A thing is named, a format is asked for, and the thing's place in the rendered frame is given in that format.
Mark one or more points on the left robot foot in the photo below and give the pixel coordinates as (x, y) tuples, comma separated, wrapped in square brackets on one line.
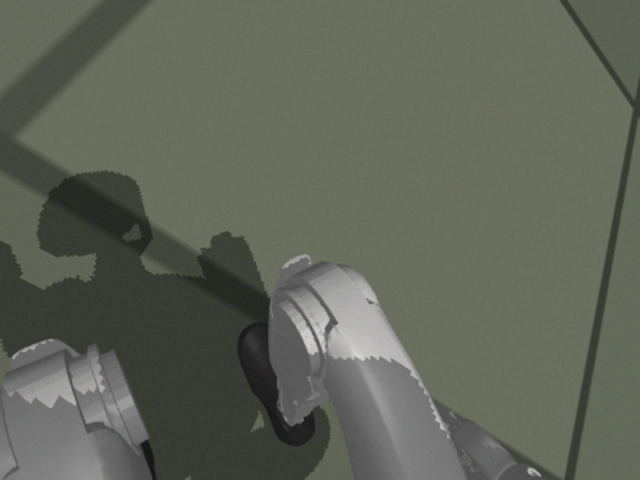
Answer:
[(149, 457)]

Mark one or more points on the right robot hand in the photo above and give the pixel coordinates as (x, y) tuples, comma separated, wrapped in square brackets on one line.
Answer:
[(476, 447)]

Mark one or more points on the right robot foot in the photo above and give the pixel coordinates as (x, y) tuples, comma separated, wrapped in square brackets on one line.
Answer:
[(253, 352)]

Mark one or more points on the right robot arm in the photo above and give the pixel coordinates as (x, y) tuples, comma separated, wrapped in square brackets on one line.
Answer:
[(521, 472)]

